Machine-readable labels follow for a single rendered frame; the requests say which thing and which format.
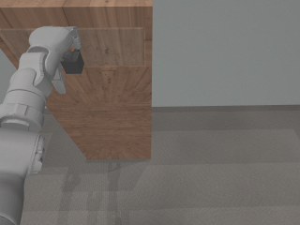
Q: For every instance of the cabinet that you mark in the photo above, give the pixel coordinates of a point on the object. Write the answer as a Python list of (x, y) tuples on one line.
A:
[(106, 110)]

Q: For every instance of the drawer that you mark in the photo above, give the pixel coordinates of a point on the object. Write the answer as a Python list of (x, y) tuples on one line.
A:
[(101, 46)]

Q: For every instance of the left robot hand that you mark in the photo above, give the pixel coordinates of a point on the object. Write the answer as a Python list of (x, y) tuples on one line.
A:
[(60, 39)]

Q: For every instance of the robot left forearm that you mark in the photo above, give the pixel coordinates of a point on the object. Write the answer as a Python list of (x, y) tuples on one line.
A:
[(29, 87)]

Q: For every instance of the left robot upper arm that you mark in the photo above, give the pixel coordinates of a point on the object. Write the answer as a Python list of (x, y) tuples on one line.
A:
[(21, 155)]

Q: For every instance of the handle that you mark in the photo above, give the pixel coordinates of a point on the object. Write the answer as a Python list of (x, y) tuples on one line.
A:
[(73, 62)]

